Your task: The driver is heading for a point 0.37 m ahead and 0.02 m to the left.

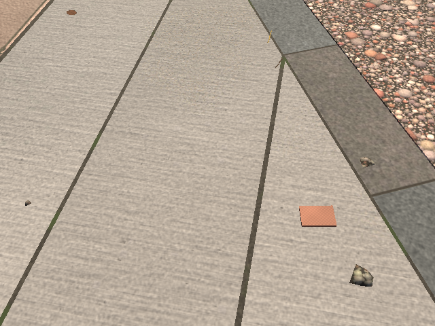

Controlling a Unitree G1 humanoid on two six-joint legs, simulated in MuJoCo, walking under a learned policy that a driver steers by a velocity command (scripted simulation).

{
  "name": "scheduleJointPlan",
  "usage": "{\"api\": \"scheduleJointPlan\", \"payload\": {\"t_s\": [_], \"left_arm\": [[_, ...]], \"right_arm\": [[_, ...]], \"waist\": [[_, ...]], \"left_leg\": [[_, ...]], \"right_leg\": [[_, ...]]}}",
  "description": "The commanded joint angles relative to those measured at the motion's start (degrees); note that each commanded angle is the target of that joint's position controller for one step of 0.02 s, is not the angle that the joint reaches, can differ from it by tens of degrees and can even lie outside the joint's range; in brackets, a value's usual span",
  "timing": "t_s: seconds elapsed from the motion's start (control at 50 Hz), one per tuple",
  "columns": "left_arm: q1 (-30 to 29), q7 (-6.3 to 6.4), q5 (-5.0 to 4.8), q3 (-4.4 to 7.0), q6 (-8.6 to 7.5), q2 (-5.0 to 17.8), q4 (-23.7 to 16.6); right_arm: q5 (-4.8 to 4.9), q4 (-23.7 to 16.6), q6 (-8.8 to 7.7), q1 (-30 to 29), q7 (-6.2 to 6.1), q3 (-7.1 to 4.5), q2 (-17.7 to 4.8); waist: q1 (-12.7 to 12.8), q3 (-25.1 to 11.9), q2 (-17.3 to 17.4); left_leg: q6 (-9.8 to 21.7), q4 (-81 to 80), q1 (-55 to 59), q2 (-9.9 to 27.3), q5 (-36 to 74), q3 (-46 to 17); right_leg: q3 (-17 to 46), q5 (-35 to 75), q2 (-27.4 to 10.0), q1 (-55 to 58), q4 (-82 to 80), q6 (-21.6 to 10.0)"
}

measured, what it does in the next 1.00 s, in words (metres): walks ahead: left foot, then right foot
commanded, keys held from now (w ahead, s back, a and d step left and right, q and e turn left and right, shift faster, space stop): w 0.24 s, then no key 0.76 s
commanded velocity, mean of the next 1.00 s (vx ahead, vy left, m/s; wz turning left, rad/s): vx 0.23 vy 0.00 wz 0.00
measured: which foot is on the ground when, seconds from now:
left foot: up 0.00-0.34, down 0.36-1.00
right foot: down 0.00-0.38, up 0.40-0.70, down 0.72-1.00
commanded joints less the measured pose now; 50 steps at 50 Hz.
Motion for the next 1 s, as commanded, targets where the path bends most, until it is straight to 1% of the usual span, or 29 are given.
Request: {"api": "scheduleJointPlan", "payload": {"t_s": [0.02,0.08,0.16,0.24,0.28,0.3,0.32,0.34,0.36,0.38,0.4,0.42,0.44,0.46,0.48,0.52,0.56,0.6,0.64,0.68,0.7,0.72,0.74,0.76,0.78,0.8,0.82,0.88,1.0], "left_arm": [[0.2,0.12,-0.09,1.49,-1.42,6.8,-2.1],[2.5,0.92,-0.26,1.99,-1.3,8.6,-0.7],[5.3,1.67,-0.77,2.07,-0.81,9.3,1.2],[9.4,1.9,-1.27,2.28,0.06,9.7,3.9],[9.0,2.28,-1.14,2.39,0.93,9.8,4.7],[8.5,2.46,-1.03,2.51,1.33,10.2,4.8],[7.3,2.64,-0.99,2.64,1.68,10.7,4.6],[6.3,2.79,-1.03,2.39,1.99,10.1,4.3],[7.6,2.92,-0.31,1.67,1.98,8.5,3.6],[14.9,2.37,1.1,-0.3,1.27,2.7,3.7],[17.9,2.1,-0.15,-0.45,0.75,2.8,5.8],[13.3,2.05,-1.84,1.14,0.7,8.4,5.2],[8.2,2.49,-2.47,1.25,1.13,8.4,3.7],[6.0,3.11,-1.66,1.37,1.96,7.8,3.6],[6.2,3.7,-0.89,1.58,3.04,7.1,3.7],[8.6,4.23,-0.39,1.19,4.57,4.3,4.6],[7.8,4.65,-0.2,0.86,5.02,3.3,4.4],[5.4,4.67,-0.05,0.82,5.38,3.8,4.1],[3.5,4.51,-0.09,1.05,5.82,4.6,4.1],[2.5,4.28,0.34,1.05,5.82,4.2,4.4],[1.9,4.2,0.88,1.05,5.73,4.3,4.5],[1.3,4.26,1.3,1.07,5.54,5.3,4.1],[0.3,4.47,0.92,1.52,5.37,8.4,3.8],[-0.9,4.18,0.19,1.95,5.2,9.3,4.9],[-1.6,3.82,0.18,1.46,4.77,6.5,5.0],[-2.1,3.69,0.55,0.99,4.36,5.0,5.4],[-2.6,3.55,0.56,0.89,3.96,4.9,5.6],[-1.6,3.62,0.03,0.86,3.27,5.2,7.1],[-1.9,3.89,-0.17,0.65,3.64,5.3,8.9]], "right_arm": [[-0.36,-2.6,0.49,1.7,-0.39,-1.04,-3.2],[-1.09,-4.7,0.81,-4.3,-0.42,-0.9,-2.8],[-0.8,-6.6,0.19,-11.7,0.34,-0.29,-1.5],[-0.21,-8.6,-0.24,-17.8,1.37,0.0,-1.8],[-0.67,-9.3,-0.68,-18.2,1.97,-0.2,-2.5],[-0.9,-8.9,-0.88,-16.5,2.17,-0.53,-3.4],[-1.19,-7.8,-1.06,-12.8,2.18,-1.13,-4.7],[-1.66,-5.3,-1.23,-5.8,1.99,-2.11,-6.4],[-2.49,-3.5,-1.32,0.7,1.56,-3.03,-9.8],[-3.24,-2.7,-0.58,5.2,1.05,-3.57,-13.6],[-1.81,-2.1,0.17,6.9,1.3,-2.67,-10.2],[-0.97,-2.6,0.53,3.8,1.48,-2.11,-8.5],[-1.12,-3.6,0.63,-1.9,1.29,-1.55,-6.9],[-1.53,-4.0,0.58,-6.1,1.25,-0.77,-4.8],[-2.0,-4.0,0.41,-8.8,1.17,-0.29,-3.1],[-3.11,-3.3,0.26,-11.5,1.33,-0.13,-2.8],[-3.17,-2.5,0.17,-12.4,0.98,-0.21,-3.4],[-2.74,-1.4,0.58,-11.4,0.46,-0.38,-4.5],[-2.4,-0.6,1.31,-11.0,0.05,-0.28,-4.9],[-1.75,0.0,2.03,-11.7,-0.15,0.16,-4.2],[-1.54,0.6,2.23,-10.9,-0.18,0.6,-3.0],[-1.75,1.5,2.34,-8.8,-0.15,1.06,-1.9],[-2.21,1.9,2.3,-6.4,-0.08,0.9,-2.1],[-2.0,2.0,2.72,-5.1,-0.39,0.82,-1.7],[-2.11,2.2,3.11,-6.5,-0.76,0.74,-2.6],[-1.91,2.3,3.45,-6.9,-1.03,0.69,-2.5],[-1.85,2.7,3.78,-6.8,-1.22,0.76,-2.2],[-1.79,3.6,3.96,-6.6,-1.26,0.61,-2.5],[-1.32,5.3,4.47,-7.1,-1.32,0.39,-2.6]], "waist": [[-1.3,-3.0,-6.1],[-0.2,-0.7,-4.8],[2.1,0.8,-5.1],[3.9,2.5,-5.1],[2.9,2.4,-5.5],[1.7,0.9,-6.3],[-0.4,-1.6,-7.2],[-3.8,-5.8,-6.6],[-5.6,-12.3,-3.0],[-3.5,-21.1,9.7],[-4.3,-28.6,12.1],[-4.8,-22.7,6.6],[-3.3,-14.9,4.2],[-1.8,-9.9,1.3],[0.3,-8.2,2.2],[2.7,-7.6,4.8],[3.1,-8.0,5.3],[1.9,-9.2,4.7],[1.3,-8.2,4.0],[2.1,-5.6,3.1],[2.1,-4.1,2.2],[1.6,-2.7,0.4],[-1.0,-1.6,-4.2],[-2.6,-1.1,-9.8],[-1.4,-0.5,-8.7],[-1.5,-1.0,-8.0],[-1.5,-1.1,-7.6],[-0.9,-3.5,-5.6],[-0.4,-4.4,-2.9]], "left_leg": [[-0.9,-3.3,-7.9,4.5,4.0,-2.2],[-2.5,-13.0,-12.3,4.8,12.3,-1.7],[-2.7,-27.0,-9.4,2.5,23.9,0.5],[-1.8,-33.4,-9.7,1.1,24.3,0.7],[-0.4,-36.3,-8.4,0.0,21.8,0.6],[0.3,-37.0,-5.6,-0.9,20.5,0.8],[1.2,-37.8,-0.3,-2.4,20.3,1.8],[2.5,-39.6,9.2,-4.0,24.1,3.3],[4.7,-37.5,22.7,1.2,41.6,-0.6],[14.1,-33.2,45.6,16.2,58.4,-18.5],[18.9,-37.0,48.4,20.7,56.5,-29.0],[16.3,-39.6,40.4,17.7,48.1,-23.0],[13.8,-41.7,32.1,15.1,42.8,-17.2],[12.4,-44.4,23.4,12.7,39.4,-13.2],[11.1,-46.5,16.2,11.1,36.9,-10.5],[11.1,-49.3,8.2,8.7,35.7,-6.4],[11.4,-49.8,6.3,7.7,35.9,-3.8],[11.1,-50.6,7.2,7.8,29.3,-3.9],[10.4,-51.7,6.6,7.8,16.9,-5.0],[8.1,-51.6,4.5,6.2,3.1,-5.2],[6.2,-51.2,3.8,4.8,-1.8,-5.2],[3.7,-50.0,3.4,3.1,-4.9,-4.9],[1.7,-47.5,3.2,-0.2,-5.0,-2.9],[0.5,-46.6,7.4,-3.1,-1.3,0.7],[-0.1,-44.6,11.3,-3.1,2.1,1.4],[0.2,-43.7,12.9,-2.9,4.6,1.5],[0.4,-43.3,13.5,-2.7,7.2,1.3],[0.7,-42.3,14.9,-2.2,13.7,1.2],[0.4,-41.2,16.8,-2.0,19.5,1.4]], "right_leg": [[16.1,7.6,-15.6,7.4,-15.0,-10.1],[12.6,10.3,-15.3,7.9,-17.0,-10.1],[7.2,9.4,-12.7,7.9,-17.7,-7.9],[7.1,9.2,-15.2,13.9,-16.0,-7.5],[6.8,18.3,-16.0,17.3,-11.6,-6.1],[6.8,23.6,-16.1,18.7,-8.8,-5.1],[6.4,31.2,-15.4,19.3,-4.4,-4.0],[5.0,36.5,-12.7,18.2,3.4,-2.3],[2.9,27.7,-9.1,11.9,14.4,0.4],[1.2,-5.3,-1.5,-8.6,35.9,4.6],[8.5,-31.9,1.9,-14.1,46.8,5.7],[11.1,-30.6,-1.1,-16.5,50.2,5.1],[8.5,-27.0,-3.8,-18.9,48.4,4.8],[7.3,-23.3,-6.0,-17.5,44.7,5.3],[7.7,-19.9,-8.0,-12.3,40.2,5.4],[6.5,-15.8,-7.8,-4.1,34.2,6.0],[5.8,-13.4,-7.6,-0.7,25.9,6.2],[5.5,-8.1,-7.4,1.6,19.7,6.1],[5.1,-5.0,-7.1,3.6,15.5,5.7],[4.0,-0.9,-6.2,7.1,8.0,4.7],[4.2,0.8,-6.3,8.7,4.2,4.1],[6.7,4.2,-8.6,9.7,0.4,3.2],[8.4,7.5,-10.9,9.2,0.5,2.0],[8.0,-2.7,-9.5,3.2,-0.3,1.1],[7.7,-6.3,-8.4,-0.1,-1.9,1.8],[7.3,-5.2,-8.2,-0.6,-2.5,2.9],[6.9,-1.6,-7.7,0.1,-2.0,3.6],[6.1,6.0,-7.2,3.8,0.0,3.6],[5.4,10.6,-6.7,5.9,1.0,3.0]]}}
